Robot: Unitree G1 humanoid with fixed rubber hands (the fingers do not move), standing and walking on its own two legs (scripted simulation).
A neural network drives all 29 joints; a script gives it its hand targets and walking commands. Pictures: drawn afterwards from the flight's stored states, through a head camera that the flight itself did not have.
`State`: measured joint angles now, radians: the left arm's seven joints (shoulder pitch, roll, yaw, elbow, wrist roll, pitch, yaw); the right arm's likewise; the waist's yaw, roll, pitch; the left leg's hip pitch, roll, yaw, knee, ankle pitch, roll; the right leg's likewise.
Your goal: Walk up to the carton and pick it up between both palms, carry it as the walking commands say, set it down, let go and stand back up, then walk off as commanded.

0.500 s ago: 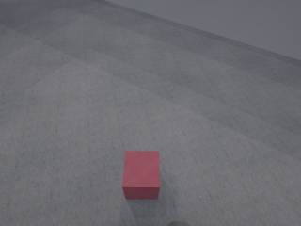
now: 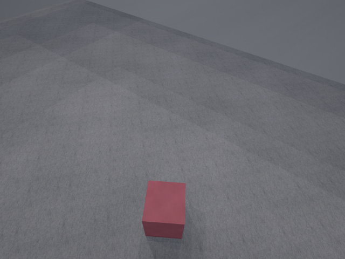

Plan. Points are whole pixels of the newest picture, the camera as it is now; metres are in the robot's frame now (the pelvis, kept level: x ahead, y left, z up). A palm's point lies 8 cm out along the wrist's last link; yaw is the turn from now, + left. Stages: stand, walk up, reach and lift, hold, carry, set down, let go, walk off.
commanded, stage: stand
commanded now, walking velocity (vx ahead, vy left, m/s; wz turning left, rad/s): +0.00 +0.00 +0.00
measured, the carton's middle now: (165, 210) +0.47 +0.03 -0.65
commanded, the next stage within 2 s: reach and lift in 0.16 s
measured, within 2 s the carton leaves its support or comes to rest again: neither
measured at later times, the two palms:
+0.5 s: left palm (81, 252) +0.16 +0.24 -0.14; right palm (248, 254) +0.16 -0.19 -0.13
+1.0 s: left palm (96, 235) +0.22 +0.23 -0.19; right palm (237, 240) +0.21 -0.19 -0.18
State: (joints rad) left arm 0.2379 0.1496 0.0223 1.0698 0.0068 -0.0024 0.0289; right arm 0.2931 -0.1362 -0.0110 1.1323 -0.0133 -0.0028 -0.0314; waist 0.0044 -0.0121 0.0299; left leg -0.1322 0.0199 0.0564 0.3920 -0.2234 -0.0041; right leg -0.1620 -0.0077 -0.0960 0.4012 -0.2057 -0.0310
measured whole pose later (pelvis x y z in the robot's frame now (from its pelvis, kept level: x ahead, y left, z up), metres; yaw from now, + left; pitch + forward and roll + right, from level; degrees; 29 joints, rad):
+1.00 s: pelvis -0.07 +0.02 -0.08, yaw +0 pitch +17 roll +0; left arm -0.35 0.18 0.08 0.61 0.00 0.47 -0.01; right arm -0.32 -0.16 -0.13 0.56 0.04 0.47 0.00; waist -0.01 0.00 0.08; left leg -0.92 -0.02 0.03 1.01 -0.37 0.04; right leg -0.94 0.00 0.02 0.98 -0.33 0.02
